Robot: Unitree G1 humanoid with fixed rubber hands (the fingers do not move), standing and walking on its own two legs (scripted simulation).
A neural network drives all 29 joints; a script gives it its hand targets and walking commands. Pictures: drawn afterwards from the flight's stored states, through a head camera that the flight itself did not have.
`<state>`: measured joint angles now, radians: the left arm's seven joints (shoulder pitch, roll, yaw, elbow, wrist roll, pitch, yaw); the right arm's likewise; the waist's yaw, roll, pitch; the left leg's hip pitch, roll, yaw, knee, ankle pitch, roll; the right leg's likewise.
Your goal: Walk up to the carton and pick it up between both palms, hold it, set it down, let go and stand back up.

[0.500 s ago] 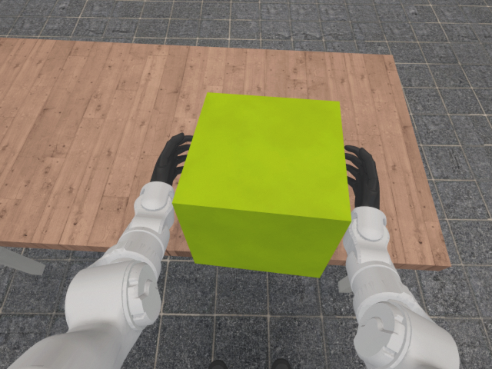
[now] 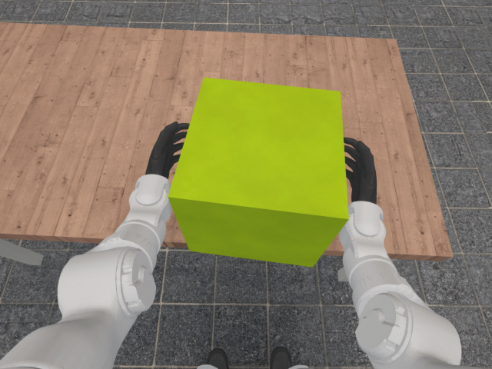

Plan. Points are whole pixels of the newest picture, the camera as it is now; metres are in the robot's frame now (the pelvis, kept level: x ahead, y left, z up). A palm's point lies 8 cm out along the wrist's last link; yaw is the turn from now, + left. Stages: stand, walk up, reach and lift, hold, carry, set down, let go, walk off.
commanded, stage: set down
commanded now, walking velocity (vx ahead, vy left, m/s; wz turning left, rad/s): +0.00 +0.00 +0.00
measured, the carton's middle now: (260, 176) +0.45 -0.03 -0.06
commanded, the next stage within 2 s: none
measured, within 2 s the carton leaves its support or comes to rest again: rests again in 0.82 s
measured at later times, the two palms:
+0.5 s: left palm (161, 169) +0.44 +0.14 -0.01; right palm (361, 193) +0.38 -0.19 -0.01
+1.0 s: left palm (163, 169) +0.44 +0.14 -0.01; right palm (363, 193) +0.38 -0.19 -0.01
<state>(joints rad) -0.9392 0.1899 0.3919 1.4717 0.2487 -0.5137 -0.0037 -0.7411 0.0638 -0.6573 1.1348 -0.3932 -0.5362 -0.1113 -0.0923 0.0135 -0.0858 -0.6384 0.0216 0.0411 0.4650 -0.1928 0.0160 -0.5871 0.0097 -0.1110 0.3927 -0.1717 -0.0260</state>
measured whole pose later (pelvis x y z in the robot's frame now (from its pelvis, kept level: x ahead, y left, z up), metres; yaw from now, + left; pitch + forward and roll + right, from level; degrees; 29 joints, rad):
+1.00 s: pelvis -0.03 +0.00 -0.02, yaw -1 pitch +25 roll -2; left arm -1.03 0.22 0.45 1.47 0.30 -0.48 0.00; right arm -0.86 0.06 -0.76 1.17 -0.45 -0.49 -0.10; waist -0.11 -0.01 -0.12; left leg -0.82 0.04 0.04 0.60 -0.21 0.02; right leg -0.77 0.01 -0.11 0.53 -0.19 -0.03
